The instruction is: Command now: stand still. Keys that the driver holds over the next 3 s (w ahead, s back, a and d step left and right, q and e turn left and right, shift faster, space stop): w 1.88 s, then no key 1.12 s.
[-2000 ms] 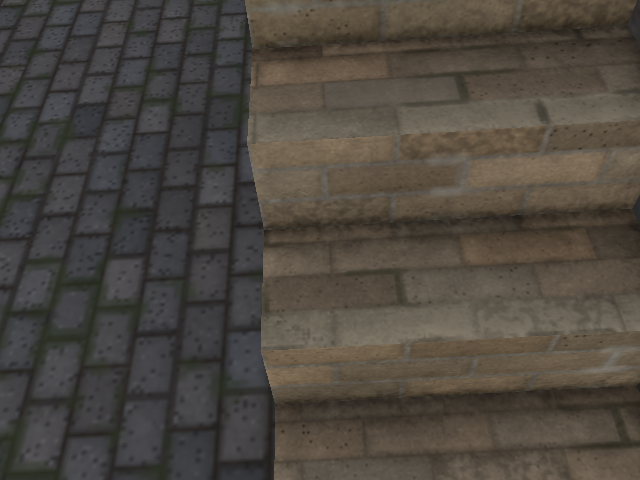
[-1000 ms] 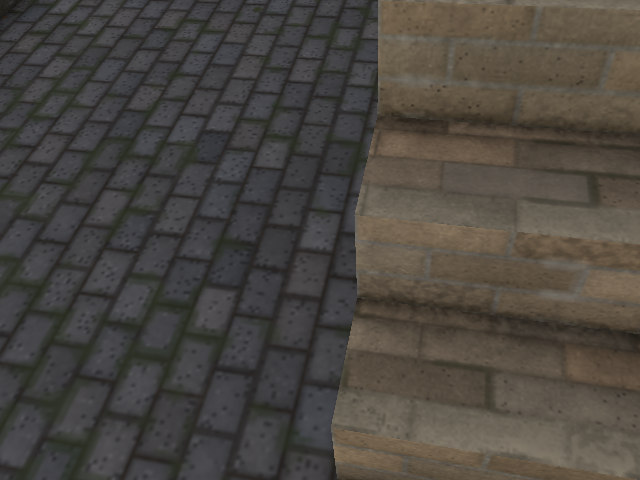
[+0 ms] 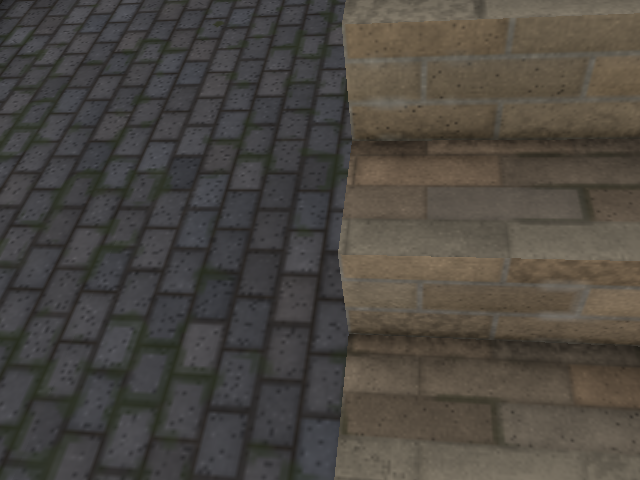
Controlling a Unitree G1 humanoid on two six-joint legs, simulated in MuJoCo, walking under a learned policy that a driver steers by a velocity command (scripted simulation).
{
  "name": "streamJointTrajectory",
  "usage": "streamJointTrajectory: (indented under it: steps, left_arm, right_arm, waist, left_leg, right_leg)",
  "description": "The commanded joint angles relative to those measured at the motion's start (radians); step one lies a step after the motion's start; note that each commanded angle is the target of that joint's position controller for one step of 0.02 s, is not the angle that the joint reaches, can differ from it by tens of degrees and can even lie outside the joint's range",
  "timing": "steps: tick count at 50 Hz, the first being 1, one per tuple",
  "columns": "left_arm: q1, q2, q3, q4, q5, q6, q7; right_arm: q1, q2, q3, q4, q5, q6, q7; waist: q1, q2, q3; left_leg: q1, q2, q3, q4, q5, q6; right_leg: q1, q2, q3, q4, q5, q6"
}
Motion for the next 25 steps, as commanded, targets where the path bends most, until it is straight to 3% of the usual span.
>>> streamJointTrajectory:
  steps: [1, 2, 3, 5, 7, 9, 10, 11, 12, 13, 14, 16, 17, 18, 22, 25]
  left_arm:
    - [-0.045, 0.102, 0.023, -0.063, -0.008, -0.02, 0.011]
    - [-0.02, 0.115, 0.028, -0.056, -0.011, -0.016, 0.013]
    - [0.02, 0.121, 0.032, -0.044, -0.016, -0.018, 0.017]
    - [0.046, 0.131, 0.039, -0.029, -0.014, -0.019, 0.022]
    - [0.052, 0.127, 0.044, -0.021, -0.005, -0.017, 0.025]
    - [0.047, 0.134, 0.052, -0.013, -0.006, -0.015, 0.019]
    - [0.058, 0.127, 0.054, -0.01, -0.009, -0.018, 0.011]
    - [0.073, 0.112, 0.055, -0.005, -0.017, -0.026, 0.002]
    - [0.1, 0.08, 0.049, 0.017, -0.039, -0.028, 0.002]
    - [0.06, 0.084, 0.047, 0.035, -0.029, -0.026, 0.002]
    - [0.043, 0.082, 0.05, 0.038, -0.019, -0.02, 0.0]
    - [0.046, 0.085, 0.052, 0.05, -0.007, -0.009, -0.009]
    - [0.055, 0.086, 0.053, 0.058, -0.008, -0.008, -0.011]
    - [0.082, 0.111, 0.061, 0.076, -0.013, -0.003, -0.012]
    - [0.13, 0.095, 0.062, 0.107, -0.005, 0.006, -0.018]
    - [0.176, 0.065, 0.056, 0.133, -0.006, 0.008, -0.022]
  right_arm:
    - [-0.021, -0.026, 0.003, -0.044, 0.01, 0.002, -0.006]
    - [-0.038, -0.024, 0.008, -0.05, 0.02, 0.003, -0.01]
    - [-0.053, -0.008, 0.014, -0.053, 0.027, -0.003, -0.01]
    - [-0.039, -0.013, 0.019, -0.052, 0.044, -0.011, -0.017]
    - [-0.03, -0.017, 0.025, -0.037, 0.046, -0.026, -0.026]
    - [0.017, -0.024, 0.027, -0.007, 0.039, -0.042, -0.038]
    - [0.016, -0.05, 0.023, -0.003, 0.03, -0.052, -0.04]
    - [0.017, -0.082, 0.019, -0.001, 0.01, -0.061, -0.037]
    - [-0.022, -0.035, 0.038, 0.016, 0.001, -0.062, -0.023]
    - [-0.028, 0.029, 0.054, 0.016, -0.002, -0.07, -0.012]
    - [-0.017, 0.035, 0.063, 0.032, -0.005, -0.076, -0.009]
    - [-0.025, 0.014, 0.066, 0.044, -0.002, -0.085, -0.012]
    - [-0.023, 0.002, 0.066, 0.05, -0.004, -0.087, -0.011]
    - [-0.012, -0.019, 0.062, 0.055, -0.002, -0.088, -0.009]
    - [-0.011, -0.012, 0.065, 0.064, 0.003, -0.093, -0.006]
    - [-0.007, 0.008, 0.066, 0.076, 0.007, -0.093, 0.0]
  waist:
    - [0.009, -0.211, -0.005]
    - [0.028, -0.234, -0.014]
    - [0.045, -0.216, -0.023]
    - [0.056, -0.234, -0.068]
    - [0.063, -0.23, -0.083]
    - [0.044, -0.2, -0.089]
    - [0.053, -0.163, -0.093]
    - [0.066, -0.087, -0.099]
    - [0.075, 0.022, -0.062]
    - [0.04, -0.009, 0.002]
    - [0.035, -0.007, 0.041]
    - [0.045, -0.018, 0.08]
    - [0.047, -0.019, 0.09]
    - [0.048, -0.026, 0.082]
    - [0.063, -0.037, 0.107]
    - [0.075, -0.044, 0.096]
  left_leg:
    - [0.057, 0.007, 0.023, -0.031, -0.021, -0.023]
    - [0.072, -0.008, 0.043, -0.095, -0.034, -0.023]
    - [0.087, -0.011, 0.037, -0.17, -0.04, -0.021]
    - [0.126, -0.022, 0.045, -0.291, -0.068, -0.004]
    - [0.191, -0.012, 0.046, -0.458, -0.043, 0.018]
    - [0.364, 0.018, 0.055, -0.662, 0.152, 0.041]
    - [0.435, 0.051, 0.025, -0.671, 0.207, 0.052]
    - [0.504, 0.105, -0.018, -0.598, 0.344, 0.064]
    - [0.412, 0.106, -0.018, -0.547, 0.303, 0.09]
    - [0.371, 0.109, -0.031, -0.593, 0.223, 0.091]
    - [0.327, 0.114, -0.036, -0.614, 0.166, 0.094]
    - [0.28, 0.109, -0.046, -0.633, 0.087, 0.099]
    - [0.265, 0.105, -0.048, -0.635, 0.044, 0.104]
    - [0.246, 0.103, -0.054, -0.649, -0.029, 0.107]
    - [0.136, 0.11, -0.086, -0.695, -0.216, 0.114]
    - [0.119, 0.105, -0.08, -0.688, -0.197, 0.118]
  right_leg:
    - [-0.016, -0.204, 0.075, -0.012, 0.906, -0.056]
    - [0.021, -0.196, 0.086, -0.001, 0.926, -0.042]
    - [0.066, -0.213, 0.116, 0.009, 0.977, -0.029]
    - [0.142, -0.224, 0.15, 0.022, 0.991, -0.037]
    - [0.153, -0.217, 0.178, 0.014, 0.808, -0.065]
    - [0.067, -0.193, 0.191, -0.006, 0.597, -0.061]
    - [0.006, -0.181, 0.206, -0.021, 0.487, -0.05]
    - [-0.071, -0.162, 0.196, -0.008, 0.399, -0.035]
    - [-0.069, -0.132, 0.149, -0.113, 0.231, -0.017]
    - [-0.09, -0.122, 0.14, -0.104, 0.141, -0.009]
    - [-0.101, -0.121, 0.13, -0.104, 0.094, -0.007]
    - [-0.119, -0.119, 0.129, -0.113, 0.037, -0.003]
    - [-0.132, -0.122, 0.131, -0.116, 0.003, -0.001]
    - [-0.137, -0.114, 0.129, -0.114, -0.042, 0.004]
    - [-0.143, -0.104, 0.12, -0.09, -0.103, 0.014]
    - [-0.148, -0.096, 0.11, -0.055, -0.079, 0.016]
Next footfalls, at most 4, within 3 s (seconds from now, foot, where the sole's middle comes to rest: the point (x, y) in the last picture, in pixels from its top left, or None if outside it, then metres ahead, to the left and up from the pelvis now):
0.20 left None -0.07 0.13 -0.78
2.44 right None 0.18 -0.20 -0.58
2.86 left None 0.17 0.03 -0.58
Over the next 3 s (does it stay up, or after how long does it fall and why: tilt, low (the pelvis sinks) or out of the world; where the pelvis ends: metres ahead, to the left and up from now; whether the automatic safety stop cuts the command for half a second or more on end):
stays up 0.11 -0.08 0.17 its command is cut before an obstacle from the start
